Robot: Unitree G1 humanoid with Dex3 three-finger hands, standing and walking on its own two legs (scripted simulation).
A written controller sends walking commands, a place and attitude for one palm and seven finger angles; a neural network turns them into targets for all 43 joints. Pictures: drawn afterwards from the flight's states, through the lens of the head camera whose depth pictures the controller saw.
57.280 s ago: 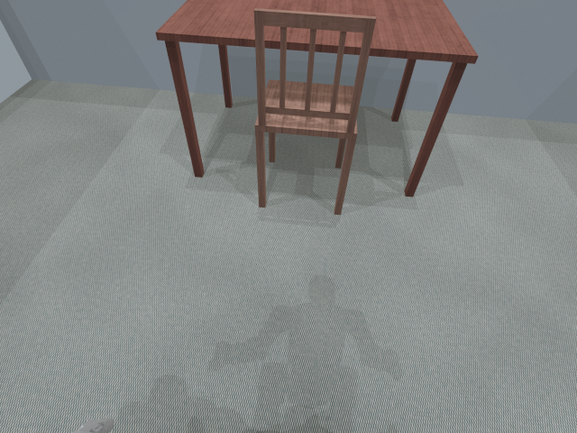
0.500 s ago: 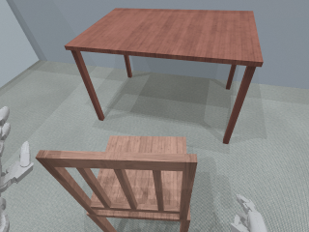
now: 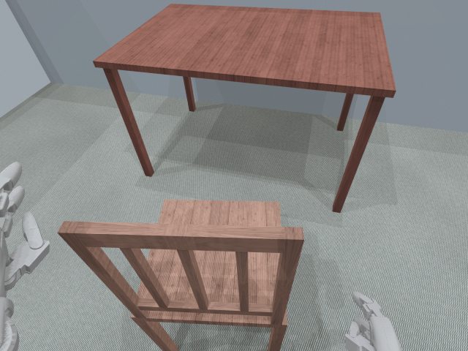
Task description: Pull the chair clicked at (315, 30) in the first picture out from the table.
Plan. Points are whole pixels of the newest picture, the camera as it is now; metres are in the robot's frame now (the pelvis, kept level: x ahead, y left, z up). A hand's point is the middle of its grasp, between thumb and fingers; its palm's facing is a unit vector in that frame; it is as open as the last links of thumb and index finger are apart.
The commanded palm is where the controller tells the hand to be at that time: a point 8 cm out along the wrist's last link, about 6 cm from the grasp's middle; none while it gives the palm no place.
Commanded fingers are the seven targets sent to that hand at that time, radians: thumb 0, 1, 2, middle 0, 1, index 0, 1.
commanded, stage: step back with the hand held close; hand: left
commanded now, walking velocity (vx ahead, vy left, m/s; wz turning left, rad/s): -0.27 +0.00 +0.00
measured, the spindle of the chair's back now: (195, 280) +0.26 +0.12 -0.08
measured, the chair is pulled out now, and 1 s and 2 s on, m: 0.62 0.62 0.62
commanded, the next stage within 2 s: stop stepping back and stand still in 1.50 s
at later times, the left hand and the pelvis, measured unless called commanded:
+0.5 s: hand (11, 299) +0.13 +0.27 +0.16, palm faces +0.48 -0.72 -0.50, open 7.4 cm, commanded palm +0.08 +0.30 +0.18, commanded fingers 0.00 0.90 0.90 -0.20 -0.30 -0.20 -0.30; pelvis -0.07 +0.00 -0.01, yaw +0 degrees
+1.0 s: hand out of the picture +0.07 +0.28 +0.16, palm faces +0.56 -0.66 -0.50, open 7.4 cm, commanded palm +0.00 +0.31 +0.18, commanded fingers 0.00 0.90 0.90 -0.20 -0.30 -0.20 -0.30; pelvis -0.11 -0.01 -0.02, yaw +6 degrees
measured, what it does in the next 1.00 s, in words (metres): shifts its weight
